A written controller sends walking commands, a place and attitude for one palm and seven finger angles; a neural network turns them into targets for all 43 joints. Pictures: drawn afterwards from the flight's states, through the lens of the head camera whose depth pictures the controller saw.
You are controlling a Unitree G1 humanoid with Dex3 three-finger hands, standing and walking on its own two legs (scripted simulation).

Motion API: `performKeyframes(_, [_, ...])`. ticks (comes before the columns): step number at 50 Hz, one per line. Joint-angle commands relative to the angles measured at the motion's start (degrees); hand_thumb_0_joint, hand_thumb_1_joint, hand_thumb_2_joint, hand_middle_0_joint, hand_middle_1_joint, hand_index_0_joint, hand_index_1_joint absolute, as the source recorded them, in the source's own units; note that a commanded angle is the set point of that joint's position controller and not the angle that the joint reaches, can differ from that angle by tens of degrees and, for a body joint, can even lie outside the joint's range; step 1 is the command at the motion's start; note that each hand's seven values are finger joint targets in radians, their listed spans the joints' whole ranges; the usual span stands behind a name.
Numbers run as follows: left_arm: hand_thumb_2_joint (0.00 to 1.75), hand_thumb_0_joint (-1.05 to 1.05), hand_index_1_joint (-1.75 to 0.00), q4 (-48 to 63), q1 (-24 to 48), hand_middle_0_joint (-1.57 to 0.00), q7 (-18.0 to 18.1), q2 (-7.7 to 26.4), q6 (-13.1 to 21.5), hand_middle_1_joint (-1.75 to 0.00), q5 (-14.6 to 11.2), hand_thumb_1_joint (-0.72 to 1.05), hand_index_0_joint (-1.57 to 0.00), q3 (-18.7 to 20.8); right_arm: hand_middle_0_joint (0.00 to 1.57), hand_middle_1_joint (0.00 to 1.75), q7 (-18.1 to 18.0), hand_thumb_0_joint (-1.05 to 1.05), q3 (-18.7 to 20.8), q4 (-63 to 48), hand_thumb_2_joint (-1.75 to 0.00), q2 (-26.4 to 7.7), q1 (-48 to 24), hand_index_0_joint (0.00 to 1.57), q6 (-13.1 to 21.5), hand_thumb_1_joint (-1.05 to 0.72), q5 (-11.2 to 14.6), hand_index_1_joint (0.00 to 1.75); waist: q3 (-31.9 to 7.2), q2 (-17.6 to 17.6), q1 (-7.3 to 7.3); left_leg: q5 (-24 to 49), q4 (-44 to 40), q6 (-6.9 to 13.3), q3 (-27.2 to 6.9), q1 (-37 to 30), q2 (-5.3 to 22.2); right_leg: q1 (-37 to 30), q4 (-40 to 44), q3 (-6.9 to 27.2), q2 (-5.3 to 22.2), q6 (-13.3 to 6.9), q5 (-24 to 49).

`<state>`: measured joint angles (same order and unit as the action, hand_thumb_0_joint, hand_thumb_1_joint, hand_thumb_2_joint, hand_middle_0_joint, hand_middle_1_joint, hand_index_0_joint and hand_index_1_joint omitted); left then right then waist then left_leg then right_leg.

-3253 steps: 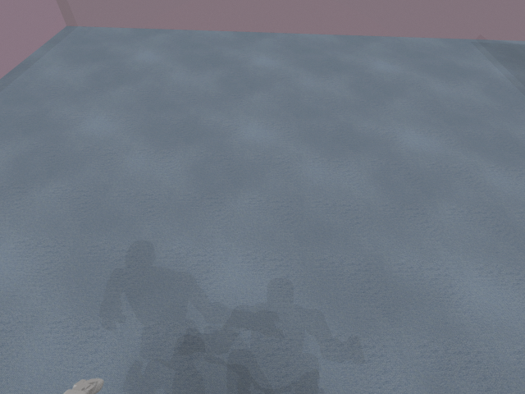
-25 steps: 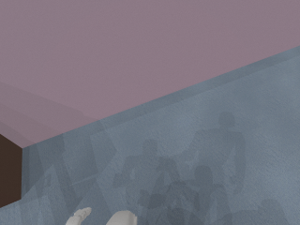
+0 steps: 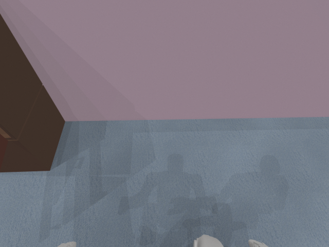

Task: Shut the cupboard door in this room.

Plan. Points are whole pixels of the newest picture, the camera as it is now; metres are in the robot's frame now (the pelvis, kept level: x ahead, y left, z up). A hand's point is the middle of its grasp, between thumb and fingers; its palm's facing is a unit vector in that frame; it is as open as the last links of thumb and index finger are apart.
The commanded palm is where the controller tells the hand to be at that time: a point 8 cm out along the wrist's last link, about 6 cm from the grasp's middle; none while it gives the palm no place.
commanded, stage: turn to face it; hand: left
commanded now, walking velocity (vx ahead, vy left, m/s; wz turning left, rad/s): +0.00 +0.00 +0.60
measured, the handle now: out of the picture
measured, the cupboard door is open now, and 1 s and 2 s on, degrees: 100 100 100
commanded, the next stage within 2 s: take the last steps up to it in 1.52 s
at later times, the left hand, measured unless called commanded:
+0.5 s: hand out of the picture +0.02 +0.15 -0.14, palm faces +0.33 -0.90 -0.27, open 7.4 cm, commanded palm none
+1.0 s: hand out of the picture -0.04 +0.22 -0.16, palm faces +0.60 -0.75 -0.26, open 7.4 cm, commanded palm none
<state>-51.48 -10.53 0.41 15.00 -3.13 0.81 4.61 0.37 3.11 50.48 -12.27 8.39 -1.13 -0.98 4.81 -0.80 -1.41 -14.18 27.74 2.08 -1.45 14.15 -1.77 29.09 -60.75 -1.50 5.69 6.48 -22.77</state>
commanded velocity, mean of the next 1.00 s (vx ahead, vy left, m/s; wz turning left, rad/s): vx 0.00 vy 0.00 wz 0.60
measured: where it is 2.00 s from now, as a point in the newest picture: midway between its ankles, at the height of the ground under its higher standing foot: outside the picture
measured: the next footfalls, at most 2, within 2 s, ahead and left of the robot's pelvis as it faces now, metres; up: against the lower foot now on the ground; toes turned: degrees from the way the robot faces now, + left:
right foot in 0.18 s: +0.07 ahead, -0.14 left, +0.00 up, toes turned +4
left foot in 0.66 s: -0.02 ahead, +0.09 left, +0.00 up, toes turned +31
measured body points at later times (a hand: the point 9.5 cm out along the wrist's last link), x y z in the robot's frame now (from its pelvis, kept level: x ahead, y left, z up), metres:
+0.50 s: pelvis +0.01 -0.06 +0.00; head +0.07 -0.07 +0.45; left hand +0.01 +0.20 -0.12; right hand +0.14 -0.29 -0.16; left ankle -0.07 +0.09 -0.67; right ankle +0.03 -0.15 -0.74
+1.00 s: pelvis +0.01 -0.01 +0.00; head +0.04 +0.02 +0.45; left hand -0.07 +0.26 -0.14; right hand +0.22 -0.16 -0.14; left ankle -0.06 +0.06 -0.74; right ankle +0.10 -0.14 -0.68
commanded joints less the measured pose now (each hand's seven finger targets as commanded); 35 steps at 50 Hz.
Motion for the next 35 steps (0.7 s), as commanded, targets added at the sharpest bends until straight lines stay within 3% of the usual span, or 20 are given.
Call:
performKeyframes(1, [0.9,0.0,-0.3,6.3,2.8,-0.2,0.0,3.6,1.5,-0.3,-0.3,0.9,-0.2,0.5,0.2,0.3,-0.8,0.0,3.5,-3.0,-0.9,-11.6,3.5,0.2,0.3,-0.9,-0.2,0.3,-5.7,9.4,3.01,20.1,-7.1,7.7,-15.5,-6.2,14.4,1.8,6.8,0.4,-1.0,-0.3,-1.5])
performKeyframes(3, [0.9,0.0,-0.3,6.9,3.4,-0.2,0.1,3.2,1.9,-0.3,-0.5,0.9,-0.2,0.3,0.2,0.3,-0.8,0.0,3.8,-3.0,-0.9,-11.5,3.4,0.2,0.2,-0.9,-0.4,0.3,-6.8,10.6,3.1,22.9,-5.2,7.7,-17.1,-5.5,14.0,-1.7,12.5,-0.1,-2.3,-0.6,-2.4])
performKeyframes(5, [0.9,0.0,-0.3,6.9,1.6,-0.2,0.2,2.9,2.3,-0.3,-0.7,0.9,-0.2,0.2,0.2,0.3,-0.8,0.0,4.0,-3.3,-0.9,-11.7,2.1,0.2,-0.1,-0.9,-0.4,0.3,-7.7,11.1,2.23,25.7,-2.9,7.0,-18.3,-3.0,12.9,-7.6,19.3,-1.2,-4.0,-1.2,-1.2])
performKeyframes(7, [0.9,0.0,-0.3,6.2,-2.5,-0.2,0.4,3.7,3.0,-0.3,-0.8,0.9,-0.2,0.5,0.2,0.3,-0.6,0.0,4.1,-3.7,-0.9,-10.8,0.8,0.2,-0.2,-0.9,0.0,0.3,-9.2,9.4,0.03,23.8,1.4,4.7,-18.4,1.4,10.6,-16.9,31.4,-1.6,-4.7,-1.7,7.6])
performKeyframes(8, [0.9,0.0,-0.3,5.8,-5.3,-0.2,0.6,5.6,3.7,-0.3,-0.5,0.9,-0.2,0.9,0.2,0.3,-0.4,0.0,4.0,-4.0,-0.9,-9.1,1.1,0.2,-0.1,-0.9,0.4,0.3,-10.8,4.3,-1.3,15.0,7.0,1.6,-16.3,7.4,7.4,-25.8,39.8,1.9,-0.3,-2.8,13.4])
performKeyframes(9, [0.9,0.0,-0.3,5.7,-6.8,-0.2,1.2,10.9,4.3,-0.3,0.6,0.9,-0.2,2.0,0.2,0.3,0.1,0.0,3.5,-5.1,-0.9,-5.0,2.4,0.2,0.1,-0.9,0.9,0.3,-11.6,-12.9,-1.68,-8.4,20.9,-3.5,-5.1,19.3,-1.3,-33.6,43.3,18.1,16.6,-8.9,20.7])
performKeyframes(10, [0.9,0.0,-0.3,6.6,-6.2,-0.2,1.2,12.3,3.9,-0.3,0.2,0.9,-0.2,1.9,0.2,0.3,-0.1,0.0,4.0,-5.3,-0.9,-7.0,2.9,0.2,-0.5,-0.9,0.3,0.3,-9.9,-13.0,-1.12,-21.1,32.8,-4.5,-3.5,19.0,-1.6,-25.1,44.2,21.2,24.5,-14.5,20.5])
performKeyframes(11, [0.9,0.0,-0.3,7.2,-3.3,-0.2,1.4,10.3,3.9,-0.3,0.0,0.9,-0.2,1.9,0.2,0.3,0.2,0.0,4.3,-4.2,-0.9,-7.5,1.8,0.2,-1.4,-0.9,0.0,0.3,-6.8,-13.3,-0.86,-18.5,40.2,-4.2,-5.8,17.9,0.5,-17.6,46.1,20.8,21.9,-14.9,11.7])
performKeyframes(12, [0.9,0.0,-0.3,8.2,0.9,-0.2,1.6,8.4,3.4,-0.3,0.1,0.9,-0.2,1.6,0.2,0.3,0.5,0.0,4.6,-3.3,-0.9,-7.3,2.7,0.2,-1.9,-0.9,-0.1,0.3,-3.8,-10.7,1.43,-14.1,44.2,-4.5,-5.1,18.7,1.7,-14.9,46.9,16.9,19.3,-13.9,6.2])
performKeyframes(13, [0.9,0.0,-0.3,8.7,3.4,-0.2,1.5,6.4,3.5,-0.3,0.2,0.9,-0.2,1.0,0.2,0.3,1.1,0.0,4.3,-1.7,-0.9,-6.9,3.4,0.2,-2.1,-0.9,-0.4,0.3,-1.7,-8.7,2.44,-9.4,46.0,-5.1,-3.9,18.6,2.9,-13.7,45.8,10.4,15.7,-12.2,7.1])
performKeyframes(15, [0.9,0.0,-0.3,8.5,2.8,-0.2,1.5,4.8,4.2,-0.3,0.3,0.9,-0.2,0.6,0.2,0.3,1.5,0.0,3.8,-0.8,-0.9,-5.9,4.5,0.2,-2.1,-0.9,-0.3,0.3,-3.3,-9.7,2.56,-6.0,44.8,-6.3,-2.0,18.9,3.1,-17.5,43.9,4.0,13.0,-11.2,15.1])
performKeyframes(20, [0.9,0.0,-0.3,5.9,-4.2,-0.2,1.4,6.5,4.3,-0.3,0.4,0.9,-0.2,1.2,0.2,0.3,1.6,0.0,3.0,-1.2,-0.9,-4.8,0.3,0.2,-2.3,-0.9,-0.1,0.3,-5.9,-8.7,-0.28,-9.1,33.7,-7.6,1.3,18.4,3.7,-26.5,41.5,-1.0,14.5,-12.3,27.5])
performKeyframes(27, [0.9,0.0,-0.3,3.4,-7.4,-0.2,1.2,9.2,3.7,-0.3,0.8,0.9,-0.2,2.2,0.2,0.3,1.6,0.0,1.6,-2.7,-0.9,-3.6,-4.1,0.2,-1.3,-0.9,0.6,0.3,-7.4,-11.5,-2.36,-12.2,16.3,-6.1,5.8,11.2,3.4,-27.8,37.3,-5.0,17.2,-13.1,35.6])
performKeyframes(29, [0.9,0.0,-0.3,3.0,-6.8,-0.2,1.1,10.2,3.5,-0.3,0.8,0.9,-0.2,2.5,0.2,0.3,1.5,0.0,1.5,-2.7,-0.9,-4.0,-2.6,0.2,-0.9,-0.9,0.6,0.3,-8.3,-11.2,-1.32,-9.7,10.4,-5.4,7.0,7.2,3.2,-26.4,35.0,-6.2,17.9,-12.2,35.0])
performKeyframes(31, [0.9,0.0,-0.3,2.8,-5.9,-0.2,0.7,10.2,3.1,-0.3,0.3,0.9,-0.2,2.6,0.2,0.3,1.5,0.0,1.8,-2.3,-0.9,-5.5,0.4,0.2,-0.5,-0.9,0.3,0.3,-9.4,-9.2,1.03,-0.8,0.2,-4.4,8.3,-2.3,2.7,-20.7,29.1,-9.7,16.4,-8.7,29.3])
performKeyframes(32, [0.9,0.0,-0.3,3.1,-5.4,-0.2,0.5,8.7,2.9,-0.3,0.1,0.9,-0.2,2.3,0.2,0.3,1.4,0.0,2.7,-1.8,-0.9,-8.7,3.8,0.2,0.0,-0.9,0.1,0.3,-11.7,-1.8,3.25,5.9,-5.7,-2.5,3.0,-11.8,6.7,-13.4,19.3,-11.4,14.2,-6.0,22.9])
performKeyframes(33, [0.9,0.0,-0.3,5.6,-4.1,-0.2,-0.2,4.6,2.8,-0.3,-0.4,0.9,-0.2,1.4,0.2,0.3,0.9,0.0,4.7,-1.9,-0.9,-16.2,7.5,0.2,0.3,-0.9,-0.4,0.3,-12.4,17.2,5.94,25.5,-7.2,5.8,-19.0,-19.9,23.2,4.6,5.0,-13.1,4.7,-1.0,-9.7])
performKeyframes(34, [0.9,0.0,-0.3,7.5,0.8,-0.2,0.3,4.1,2.1,-0.3,0.2,0.9,-0.2,0.3,0.2,0.3,0.3,0.0,4.9,-0.3,-0.9,-18.1,10.8,0.2,0.0,-0.9,0.2,0.3,-12.8,18.3,7.48,34.2,-7.3,10.8,-21.8,-18.2,27.8,8.2,-1.8,-5.8,3.2,-1.1,-17.4])
performKeyframes(35, [0.9,0.0,-0.3,7.0,3.2,-0.2,0.8,3.9,1.9,-0.3,0.1,0.9,-0.2,0.5,0.2,0.3,-0.5,0.0,4.7,0.0,-0.9,-16.3,9.8,0.2,0.1,-0.9,0.2,0.3,-11.6,18.0,7.18,35.6,-6.1,11.0,-20.1,-16.6,25.1,9.5,-4.9,-1.8,3.2,-1.4,-14.4])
